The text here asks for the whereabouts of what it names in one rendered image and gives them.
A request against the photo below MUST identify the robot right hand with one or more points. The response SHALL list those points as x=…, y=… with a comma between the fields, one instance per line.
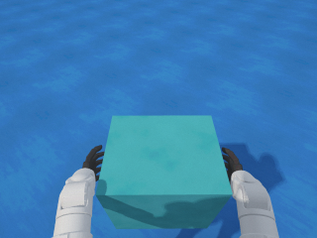
x=232, y=164

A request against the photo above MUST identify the carton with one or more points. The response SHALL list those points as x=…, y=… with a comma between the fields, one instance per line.
x=162, y=172

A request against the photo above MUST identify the robot left hand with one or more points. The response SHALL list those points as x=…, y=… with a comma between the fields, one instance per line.
x=91, y=161

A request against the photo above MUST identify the robot left forearm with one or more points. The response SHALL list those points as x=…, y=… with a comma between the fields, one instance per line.
x=75, y=204

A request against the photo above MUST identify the robot right forearm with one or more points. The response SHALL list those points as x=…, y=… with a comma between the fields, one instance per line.
x=255, y=212

